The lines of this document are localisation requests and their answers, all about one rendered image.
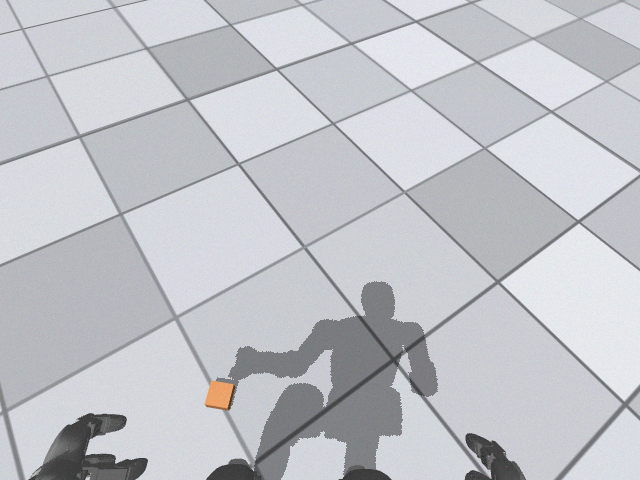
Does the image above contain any left robot hand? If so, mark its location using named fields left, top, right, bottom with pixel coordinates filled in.
left=43, top=413, right=148, bottom=480

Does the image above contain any small box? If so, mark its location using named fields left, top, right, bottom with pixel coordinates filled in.
left=204, top=381, right=235, bottom=411

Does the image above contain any right robot hand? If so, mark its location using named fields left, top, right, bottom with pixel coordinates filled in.
left=465, top=433, right=526, bottom=480

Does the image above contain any left robot arm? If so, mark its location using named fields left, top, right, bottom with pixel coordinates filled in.
left=29, top=459, right=83, bottom=480

